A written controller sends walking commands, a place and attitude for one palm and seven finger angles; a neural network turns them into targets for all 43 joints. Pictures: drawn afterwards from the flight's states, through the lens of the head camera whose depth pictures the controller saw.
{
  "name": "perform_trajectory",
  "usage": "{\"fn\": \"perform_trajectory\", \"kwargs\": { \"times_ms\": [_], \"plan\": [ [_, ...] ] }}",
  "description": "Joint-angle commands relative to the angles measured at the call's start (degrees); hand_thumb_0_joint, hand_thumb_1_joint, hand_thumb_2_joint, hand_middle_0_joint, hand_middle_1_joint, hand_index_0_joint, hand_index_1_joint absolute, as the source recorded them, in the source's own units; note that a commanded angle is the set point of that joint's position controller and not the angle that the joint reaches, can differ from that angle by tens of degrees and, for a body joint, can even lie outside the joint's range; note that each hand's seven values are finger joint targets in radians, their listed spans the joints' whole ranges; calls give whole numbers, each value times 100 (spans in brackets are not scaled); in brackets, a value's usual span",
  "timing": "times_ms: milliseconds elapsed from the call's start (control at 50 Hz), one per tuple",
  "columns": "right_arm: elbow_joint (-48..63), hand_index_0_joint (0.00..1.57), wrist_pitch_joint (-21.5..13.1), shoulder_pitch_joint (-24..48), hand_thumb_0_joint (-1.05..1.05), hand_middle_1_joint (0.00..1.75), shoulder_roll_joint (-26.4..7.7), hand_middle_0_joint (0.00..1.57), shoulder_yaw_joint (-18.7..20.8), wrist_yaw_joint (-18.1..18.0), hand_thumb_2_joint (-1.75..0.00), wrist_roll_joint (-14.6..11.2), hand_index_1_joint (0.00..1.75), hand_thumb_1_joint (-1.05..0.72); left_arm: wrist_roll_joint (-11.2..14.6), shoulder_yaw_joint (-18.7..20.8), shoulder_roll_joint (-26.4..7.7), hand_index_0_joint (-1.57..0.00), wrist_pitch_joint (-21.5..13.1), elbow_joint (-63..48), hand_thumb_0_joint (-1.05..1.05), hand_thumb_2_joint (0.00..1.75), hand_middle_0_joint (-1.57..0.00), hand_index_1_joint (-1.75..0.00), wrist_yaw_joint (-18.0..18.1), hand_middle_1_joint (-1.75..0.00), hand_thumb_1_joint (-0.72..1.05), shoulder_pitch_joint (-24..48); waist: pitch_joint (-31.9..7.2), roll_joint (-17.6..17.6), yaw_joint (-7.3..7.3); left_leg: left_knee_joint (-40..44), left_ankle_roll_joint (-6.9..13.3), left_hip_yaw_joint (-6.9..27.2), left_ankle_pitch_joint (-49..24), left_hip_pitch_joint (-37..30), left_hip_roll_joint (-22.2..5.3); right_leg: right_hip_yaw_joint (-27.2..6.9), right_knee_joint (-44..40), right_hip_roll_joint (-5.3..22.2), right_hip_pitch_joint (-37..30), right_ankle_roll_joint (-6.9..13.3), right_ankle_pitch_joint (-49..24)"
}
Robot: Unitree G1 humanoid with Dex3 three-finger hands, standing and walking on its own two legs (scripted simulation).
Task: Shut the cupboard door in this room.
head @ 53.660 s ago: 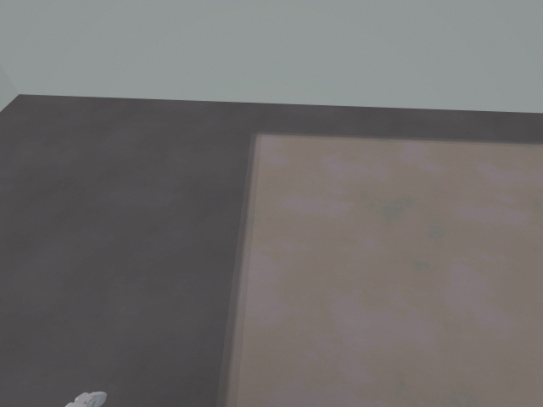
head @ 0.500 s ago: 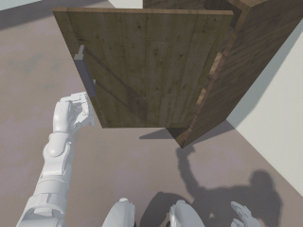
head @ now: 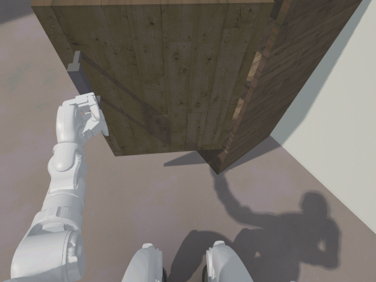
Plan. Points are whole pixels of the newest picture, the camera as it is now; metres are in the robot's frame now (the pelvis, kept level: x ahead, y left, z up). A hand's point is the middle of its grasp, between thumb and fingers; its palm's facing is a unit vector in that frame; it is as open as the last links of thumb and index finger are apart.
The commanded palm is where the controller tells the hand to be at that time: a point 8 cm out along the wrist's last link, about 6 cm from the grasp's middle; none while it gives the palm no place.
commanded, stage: bring the fist close to the handle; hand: left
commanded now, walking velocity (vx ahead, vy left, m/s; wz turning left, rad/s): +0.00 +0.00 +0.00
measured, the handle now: (88, 87) +0.53 +0.22 +0.05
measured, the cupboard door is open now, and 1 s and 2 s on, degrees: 58 48 41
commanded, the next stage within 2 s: push the door shut along its arc in 0.10 s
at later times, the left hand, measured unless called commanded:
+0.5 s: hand (104, 110) +0.46 +0.17 +0.06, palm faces -0.01 -1.00 -0.04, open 3.1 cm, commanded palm +0.45 +0.21 +0.05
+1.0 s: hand (116, 86) +0.53 +0.16 +0.05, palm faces -0.14 -0.99 -0.02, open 3.2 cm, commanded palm +0.53 +0.19 +0.05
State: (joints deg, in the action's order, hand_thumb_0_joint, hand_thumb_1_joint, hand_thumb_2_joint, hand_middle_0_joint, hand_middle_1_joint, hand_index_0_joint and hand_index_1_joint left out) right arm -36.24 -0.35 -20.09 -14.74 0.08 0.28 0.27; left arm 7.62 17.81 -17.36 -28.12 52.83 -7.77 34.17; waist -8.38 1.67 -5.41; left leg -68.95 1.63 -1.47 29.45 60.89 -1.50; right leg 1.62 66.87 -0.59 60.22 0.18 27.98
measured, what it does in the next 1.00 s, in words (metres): stands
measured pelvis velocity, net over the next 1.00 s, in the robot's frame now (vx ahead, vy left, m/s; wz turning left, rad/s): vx -0.01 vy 0.00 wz -0.01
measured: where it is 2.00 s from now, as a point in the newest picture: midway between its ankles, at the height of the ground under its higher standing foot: outside the picture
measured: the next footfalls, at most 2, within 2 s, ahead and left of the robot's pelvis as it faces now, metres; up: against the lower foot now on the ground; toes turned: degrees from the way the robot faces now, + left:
none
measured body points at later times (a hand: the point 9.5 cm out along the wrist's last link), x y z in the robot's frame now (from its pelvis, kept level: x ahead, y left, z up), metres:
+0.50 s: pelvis -0.01 -0.01 -0.01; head +0.11 +0.01 +0.43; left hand +0.46 +0.23 +0.06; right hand +0.08 -0.27 -0.12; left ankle +0.03 +0.10 -0.64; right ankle +0.03 -0.12 -0.64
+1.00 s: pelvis -0.01 +0.00 -0.03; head +0.15 +0.02 +0.39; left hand +0.53 +0.21 +0.05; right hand -0.02 -0.27 -0.13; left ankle +0.03 +0.10 -0.64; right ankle +0.03 -0.12 -0.64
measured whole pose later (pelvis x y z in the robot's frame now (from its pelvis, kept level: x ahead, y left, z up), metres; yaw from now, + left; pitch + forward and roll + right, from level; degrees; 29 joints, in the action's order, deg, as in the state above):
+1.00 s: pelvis -0.01 +0.00 -0.03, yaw -1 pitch +28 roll -4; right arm -37.0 -1.1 -22.0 -16.4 -2.5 0.3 0.6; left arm 3.9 19.5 -31.9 -20.9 71.5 -18.4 61.7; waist -7.5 3.1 -12.3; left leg -76.3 1.8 1.0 30.0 74.2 -2.3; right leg 4.0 71.7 -1.4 71.8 0.3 27.7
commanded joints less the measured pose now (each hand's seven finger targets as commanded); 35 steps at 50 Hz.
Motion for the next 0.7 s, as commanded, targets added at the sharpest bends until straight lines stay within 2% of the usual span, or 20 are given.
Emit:
{"fn": "perform_trajectory", "kwargs": {
  "times_ms": [0, 20, 40, 80, 100, 140, 180, 220, 360, 380, 400, 420, 460, 500, 540, 560, 580, 620, 640, 680],
  "plan": [
    [462, 20, -157, -349, 0, 30, -922, 20, 375, -81, -90, -39, 30, -90, 57, -80, -970, -130, -496, -1412, 0, 90, -130, -150, 15, -150, 90, 2231, -2535, 303, -29, 994, -76, 373, -1610, -1889, 37, -43, -839, -80, -1247, 117, -1480],
    [453, 20, -172, -381, 0, 30, -933, 20, 386, -84, -90, -30, 30, -90, 88, -86, -926, -130, -495, -1459, 0, 90, -130, -150, 23, -150, 90, 2284, -2604, 347, -61, 970, -69, 387, -1651, -1993, 40, -24, -837, -91, -1196, 119, -1479],
    [406, 20, -166, -379, 0, 30, -955, 20, 397, -93, -90, -38, 30, -90, 74, 32, -1068, -130, -481, -1377, 0, 90, -130, -150, 41, -150, 90, 2187, -2601, 276, -18, 981, -88, 404, -1686, -1997, 21, -23, -834, -89, -1203, 122, -1504],
    [398, 20, -158, -349, 0, 30, -925, 20, 374, -86, -90, -44, 30, -90, 71, -144, -870, -130, -436, -1237, 0, 90, -130, -150, 36, -150, 90, 2199, -2347, 163, -74, 1025, -76, 397, -1533, -1871, 34, -12, -897, -85, -1200, 117, -1417],
    [404, 20, -149, -348, 0, 30, -936, 20, 383, -85, -90, -40, 30, -90, 65, -72, -916, -130, -420, -1170, 0, 90, -130, -150, 54, -150, 90, 2073, -2362, 84, -22, 1043, -73, 399, -1480, -1818, 41, -15, -904, -89, -1263, 118, -1376],
    [416, 20, -148, -313, 0, 30, -923, 20, 361, -81, -90, -40, 30, -90, 66, -58, -926, -130, -417, -1127, 0, 90, -130, -150, 84, -150, 90, 2089, -2329, 207, -14, 1038, -68, 362, -1451, -1785, 61, -35, -919, -71, -1267, 117, -1385],
    [446, 20, -135, -261, 0, 30, -922, 20, 356, -81, -90, -39, 30, -90, 53, -17, -966, -130, -436, -1044, 0, 90, -130, -150, 106, -150, 90, 2038, -2216, 25, -10, 1040, -51, 338, -1297, -1633, 72, -65, -959, -69, -1309, 107, -1298],
    [429, 20, -133, -289, 0, 30, -929, 20, 341, -101, -90, -30, 30, -90, -10, -37, -1094, -130, -479, -1001, 0, 90, -130, -150, 72, -150, 90, 2433, -2165, 123, -110, 982, -26, 333, -1262, -1589, 82, -95, -930, -68, -1260, 112, -1318],
    [351, 20, -156, -283, 0, 30, -985, 20, 274, -168, -90, -61, 30, -90, -18, 138, -1641, -130, -471, -392, 0, 90, -130, -150, -320, -150, 90, 3280, -2291, 82, -258, 749, 15, 356, -1032, -1191, 99, -235, -861, -51, -1232, 100, -1154],
    [365, 20, -174, -273, 0, 30, -977, 20, 273, -166, -90, -69, 30, -90, -11, -52, -1477, -130, -451, -414, 0, 90, -130, -150, -411, -150, 90, 3432, -2398, 311, -314, 729, 13, 375, -1122, -1338, 93, -215, -818, -58, -1105, 113, -1207],
    [354, 20, -178, -313, 0, 30, -994, 20, 272, -157, -90, -70, 30, -90, 3, -53, -1471, -130, -412, -303, 0, 90, -130, -150, -477, -150, 90, 3460, -2455, 355, -291, 721, -6, 421, -1155, -1413, 88, -175, -785, -62, -1004, 130, -1170],
    [348, 20, -193, -380, 0, 30, -1007, 20, 273, -152, -90, -64, 30, -90, 41, -133, -1404, -130, -385, -257, 0, 90, -130, -150, -545, -150, 90, 3610, -2539, 480, -359, 693, 3, 458, -1273, -1561, 81, -149, -746, -76, -886, 141, -1215],
    [347, 20, -167, -418, 0, 30, -1054, 20, 267, -146, -90, -87, 30, -90, 76, 15, -1568, -130, -258, 28, 0, 90, -130, -150, -639, -150, 90, 3487, -2510, 271, -350, 654, 0, 475, -1319, -1425, 63, -138, -732, -81, -885, 132, -1247],
    [349, 20, -162, -477, 0, 30, -1048, 20, 258, -129, -90, -91, 30, -90, 65, 3, -1605, -130, -177, 41, 0, 90, -130, -150, -716, -150, 90, 3702, -2570, 377, -373, 585, 14, 458, -1364, -1344, 69, -165, -698, -85, -878, 130, -1298],
    [324, 20, -153, -558, 0, 30, -1081, 20, 263, -129, -90, -97, 30, -90, 71, 51, -1697, -130, -126, 136, 0, 90, -130, -150, -788, -150, 90, 3816, -2613, 227, -465, 517, 43, 476, -1361, -1288, 48, -161, -690, -99, -804, 114, -1284],
    [316, 20, -141, -575, 0, 30, -1084, 20, 242, -136, -90, -103, 30, -90, 54, 27, -1758, -130, -81, 201, 0, 90, -130, -150, -827, -150, 90, 3991, -2482, 177, -528, 493, 58, 460, -1234, -1097, 49, -190, -710, -102, -811, 107, -1199],
    [304, 20, -140, -607, 0, 30, -1097, 20, 238, -144, -90, -102, 30, -90, 31, 97, -1901, -130, -62, 199, 0, 90, -130, -150, -851, -150, 90, 4159, -2502, 229, -540, 462, 67, 465, -1168, -1032, 47, -204, -694, -112, -792, 111, -1128],
    [292, 20, -151, -692, 0, 30, -1120, 20, 238, -143, -90, -86, 30, -90, -5, 70, -1946, -130, -39, 215, 0, 90, -130, -150, -913, -150, 90, 4383, -2600, 376, -582, 442, 70, 525, -1204, -1164, 46, -164, -644, -129, -623, 140, -1066],
    [284, 20, -161, -694, 0, 30, -1114, 20, 230, -132, -90, -95, 30, -90, -19, -97, -1792, -130, -16, 242, 0, 90, -130, -150, -959, -150, 90, 4500, -2654, 504, -631, 428, 60, 539, -1156, -1208, 39, -159, -641, -124, -482, 133, -983],
    [222, 20, -158, -785, 0, 30, -1159, 20, 211, -135, -90, -94, 30, -90, -49, 12, -1984, -130, 98, 522, 0, 90, -130, -150, -974, -150, 90, 4640, -2457, 374, -728, 400, 80, 563, -1020, -1044, 13, -151, -679, -145, -360, 129, -831]
  ]
}}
